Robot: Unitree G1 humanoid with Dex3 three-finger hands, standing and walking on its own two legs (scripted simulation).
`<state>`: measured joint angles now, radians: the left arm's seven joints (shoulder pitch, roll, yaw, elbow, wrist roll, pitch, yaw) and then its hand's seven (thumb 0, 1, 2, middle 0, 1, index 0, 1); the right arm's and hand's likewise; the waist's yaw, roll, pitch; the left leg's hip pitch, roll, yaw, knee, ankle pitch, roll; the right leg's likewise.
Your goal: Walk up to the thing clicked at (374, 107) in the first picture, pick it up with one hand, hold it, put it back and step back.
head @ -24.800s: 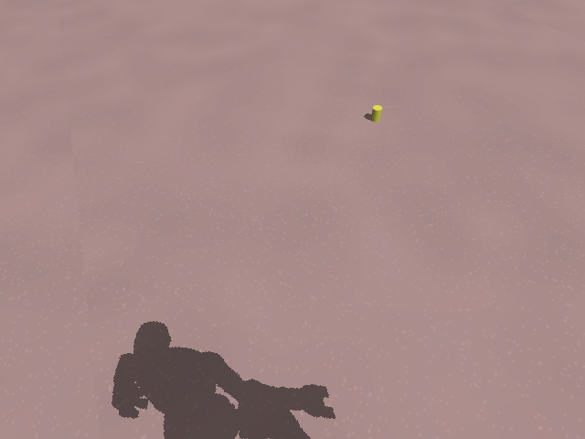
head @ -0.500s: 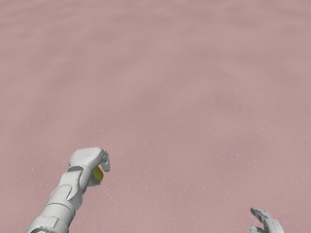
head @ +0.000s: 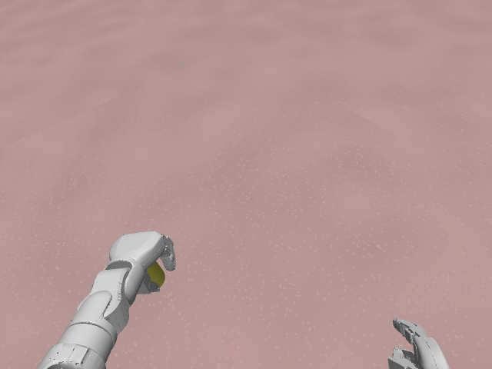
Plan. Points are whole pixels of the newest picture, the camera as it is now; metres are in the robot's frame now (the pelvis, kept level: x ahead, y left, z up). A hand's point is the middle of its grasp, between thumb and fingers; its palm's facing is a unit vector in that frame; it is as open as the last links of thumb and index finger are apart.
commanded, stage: hold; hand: left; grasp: from above
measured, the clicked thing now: (145, 271) +0.31 +0.23 -0.06
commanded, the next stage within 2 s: crouch in 0.52 s
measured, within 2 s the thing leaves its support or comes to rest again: neither
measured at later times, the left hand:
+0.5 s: hand (143, 264) +0.31 +0.23 -0.03, palm faces -0.42 -0.06 -0.90, open 6.8 cm
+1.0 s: hand (152, 285) +0.30 +0.23 -0.10, palm faces -0.48 -0.02 -0.88, open 6.9 cm
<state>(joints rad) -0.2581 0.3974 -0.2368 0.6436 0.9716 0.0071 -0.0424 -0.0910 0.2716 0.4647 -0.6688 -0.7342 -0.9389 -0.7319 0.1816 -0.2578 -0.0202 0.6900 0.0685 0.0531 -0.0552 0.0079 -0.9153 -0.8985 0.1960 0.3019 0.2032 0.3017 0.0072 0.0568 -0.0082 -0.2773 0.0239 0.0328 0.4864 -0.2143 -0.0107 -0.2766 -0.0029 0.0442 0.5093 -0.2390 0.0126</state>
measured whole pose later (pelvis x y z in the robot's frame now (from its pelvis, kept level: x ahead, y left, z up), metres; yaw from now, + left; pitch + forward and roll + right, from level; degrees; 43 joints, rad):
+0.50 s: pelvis +0.01 +0.00 +0.00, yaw +0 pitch +1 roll +0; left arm -0.27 0.40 -0.23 0.65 0.98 0.01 -0.02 -0.09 0.27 0.46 -0.67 -0.73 -0.92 -0.71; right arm 0.18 -0.25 -0.03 0.70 0.07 0.07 -0.06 0.01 -0.92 -0.90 0.20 0.30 0.20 0.30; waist 0.01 0.05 -0.01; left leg -0.25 0.02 0.03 0.47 -0.22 -0.01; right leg -0.25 -0.01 0.04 0.48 -0.24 0.02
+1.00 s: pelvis +0.00 +0.00 -0.01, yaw +1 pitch +7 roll +0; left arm -0.35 0.38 -0.21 0.91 1.08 -0.05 0.15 -0.08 0.27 0.48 -0.67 -0.73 -0.89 -0.72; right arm 0.17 -0.25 -0.04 0.70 0.04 0.07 -0.03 0.00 -0.90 -0.90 0.20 0.30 0.20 0.30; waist -0.02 0.01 -0.02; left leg -0.48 0.02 0.00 0.65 -0.28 -0.01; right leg -0.46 -0.01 0.02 0.65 -0.30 0.01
